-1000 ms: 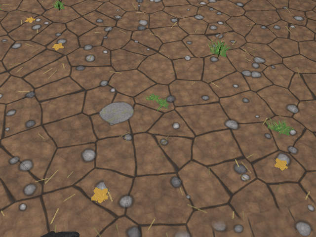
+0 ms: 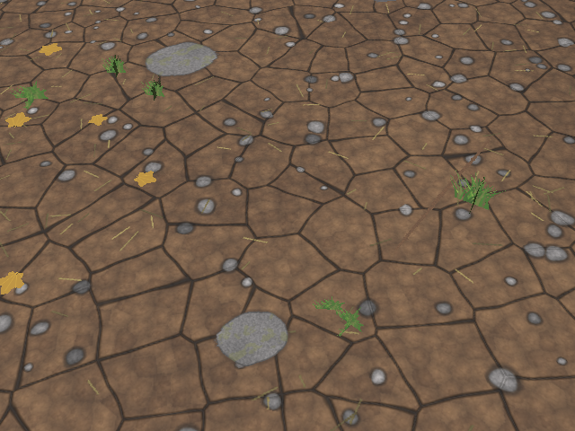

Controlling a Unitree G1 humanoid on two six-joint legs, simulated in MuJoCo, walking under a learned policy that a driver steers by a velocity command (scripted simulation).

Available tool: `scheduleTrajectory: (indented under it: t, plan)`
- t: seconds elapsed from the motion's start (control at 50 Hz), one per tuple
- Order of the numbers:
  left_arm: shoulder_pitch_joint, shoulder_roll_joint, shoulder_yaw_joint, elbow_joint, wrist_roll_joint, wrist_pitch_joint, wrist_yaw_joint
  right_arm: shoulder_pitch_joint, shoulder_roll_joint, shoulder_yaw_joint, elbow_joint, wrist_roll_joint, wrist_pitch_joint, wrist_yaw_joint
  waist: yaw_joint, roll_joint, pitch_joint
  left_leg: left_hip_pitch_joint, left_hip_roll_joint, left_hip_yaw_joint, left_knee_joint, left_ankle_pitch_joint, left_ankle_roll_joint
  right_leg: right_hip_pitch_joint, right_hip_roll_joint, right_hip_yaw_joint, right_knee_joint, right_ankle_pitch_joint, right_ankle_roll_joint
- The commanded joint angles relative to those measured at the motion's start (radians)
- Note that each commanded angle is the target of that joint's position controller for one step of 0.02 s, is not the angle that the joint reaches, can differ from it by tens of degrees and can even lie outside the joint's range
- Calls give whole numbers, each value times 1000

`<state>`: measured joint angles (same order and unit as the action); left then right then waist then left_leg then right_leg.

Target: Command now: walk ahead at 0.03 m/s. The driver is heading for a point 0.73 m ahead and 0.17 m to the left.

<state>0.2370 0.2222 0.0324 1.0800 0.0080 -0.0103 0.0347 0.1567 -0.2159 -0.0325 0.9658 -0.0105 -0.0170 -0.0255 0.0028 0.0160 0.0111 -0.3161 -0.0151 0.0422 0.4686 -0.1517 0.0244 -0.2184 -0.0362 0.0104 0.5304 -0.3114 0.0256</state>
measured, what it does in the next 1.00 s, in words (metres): walks ahead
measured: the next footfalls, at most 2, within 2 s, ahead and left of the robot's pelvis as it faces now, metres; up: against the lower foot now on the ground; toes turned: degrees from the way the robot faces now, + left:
right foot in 1.36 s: +0.51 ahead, -0.12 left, +0.00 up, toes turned +0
left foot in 1.92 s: +0.75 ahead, +0.19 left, +0.00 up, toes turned +22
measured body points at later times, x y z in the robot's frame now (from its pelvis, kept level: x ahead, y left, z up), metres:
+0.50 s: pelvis +0.03 -0.02 +0.00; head +0.04 -0.02 +0.45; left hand +0.05 +0.23 -0.15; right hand +0.11 -0.27 -0.15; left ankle +0.06 +0.11 -0.74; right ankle -0.02 -0.13 -0.74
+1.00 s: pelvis +0.12 +0.03 +0.01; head +0.12 +0.04 +0.45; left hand +0.16 +0.29 -0.14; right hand +0.10 -0.22 -0.14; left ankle +0.08 +0.11 -0.74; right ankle +0.06 -0.12 -0.64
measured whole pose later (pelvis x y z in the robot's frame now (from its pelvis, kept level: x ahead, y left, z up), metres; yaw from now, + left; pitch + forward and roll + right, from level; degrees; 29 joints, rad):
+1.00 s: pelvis +0.12 +0.03 +0.01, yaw +0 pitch +0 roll +0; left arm 0.28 0.24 0.07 1.03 -0.04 -0.09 0.01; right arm 0.34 -0.20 -0.05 1.11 0.01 -0.11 0.02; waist -0.02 -0.03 0.00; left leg -0.15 -0.02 0.07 0.44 -0.30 0.05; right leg -0.44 -0.05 0.01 1.16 -0.32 -0.07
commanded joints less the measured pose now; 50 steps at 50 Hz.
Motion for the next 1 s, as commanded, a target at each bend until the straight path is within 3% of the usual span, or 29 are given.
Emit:
scheduleTrajectory:
  t: [0.02,0.18,0.4,0.6,0.62,0.64,0.68,0.72,0.74,0.76,0.8,0.84,0.86,0.88,0.9,0.92,0.94,0.96,1.0]
  plan:
    - [17,107,16,-19,-6,-27,0,8,-97,-23,-25,2,-9,-3,-5,-70,-5,132,49,-54,-35,52,28,-100,-37,39,-146,55,-41]
    - [51,99,11,-3,-9,-16,2,11,-100,-27,10,10,4,-4,7,-23,-29,160,53,-50,0,195,23,-32,-23,19,-110,218,-46]
    - [59,78,8,6,-7,-7,2,6,-104,-31,55,13,22,-15,2,-23,-5,175,58,-54,-1,193,14,-18,-10,5,-126,231,-44]
    - [76,65,6,13,-5,-7,5,2,-95,-32,90,12,26,-19,-2,-24,19,170,57,-56,-19,133,6,-30,-3,-1,-150,155,-43]
    - [101,59,5,25,-7,-6,6,19,-83,-29,103,12,27,-19,0,-29,-1,176,41,-38,-13,23,6,-22,3,-6,-163,44,-49]
    - [110,73,11,28,-14,-3,8,20,-84,-31,108,17,28,-20,1,-47,20,149,13,-10,16,-151,8,-41,3,5,-176,-123,-70]
    - [117,120,28,9,-25,-5,13,-7,-89,-35,96,22,18,-18,18,-102,101,3,-22,26,105,-393,12,-72,-65,115,-241,-436,-138]
    - [152,182,51,5,-37,-26,13,-64,-57,-28,62,30,-16,-3,42,-197,176,-146,0,33,288,-293,21,-40,-245,354,-357,-547,-236]
    - [148,179,54,-1,-36,-39,12,-78,-55,-28,52,36,-33,6,41,-194,203,-208,40,-1,343,-280,35,-25,-300,416,-375,-501,-266]
    - [143,159,51,-6,-32,-51,9,-81,-60,-30,44,41,-47,14,35,-182,212,-257,64,-22,367,-313,49,13,-313,419,-364,-418,-268]
    - [108,144,50,-23,-40,-60,-1,-47,-62,-32,47,51,-68,27,0,-157,190,-193,75,-10,224,-323,69,36,-269,318,-310,-279,-225]
    - [62,144,49,-42,-43,-55,-11,123,-70,-51,123,46,-72,30,-73,-125,114,174,-15,78,59,-132,51,-122,-156,164,-199,-128,-169]
    - [35,140,46,-57,-38,-60,-12,246,-99,-68,159,39,-69,29,-126,-68,64,330,7,10,29,-111,60,-201,-99,86,-36,52,-136]
    - [16,75,29,-90,-33,-70,-12,382,-199,-94,178,36,-72,24,-161,210,9,473,231,-372,-154,-232,158,-379,28,-69,345,45,-56]
    - [1,42,23,-123,-39,-87,-10,450,-211,-82,188,24,-86,40,-158,310,-50,527,398,-765,-310,-297,274,-518,95,13,609,-248,-48]
    - [-8,75,33,-127,-61,-98,-17,343,-153,-56,164,19,-100,39,-96,166,24,467,419,-722,-295,-350,264,-605,18,88,747,-207,-78]
    - [-10,83,34,-125,-65,-105,-25,258,-110,-42,132,20,-107,42,-66,98,66,407,373,-585,-293,-332,225,-618,-30,85,764,-96,-106]
    - [-10,85,39,-118,-58,-109,-25,203,-103,-33,111,18,-108,48,-42,52,80,362,331,-473,-308,-265,193,-605,-65,68,723,0,-118]
    - [-16,102,56,-114,-41,-101,-28,196,-68,-16,103,11,-99,48,-23,57,84,304,256,-293,-324,-53,146,-527,-102,42,613,99,-112]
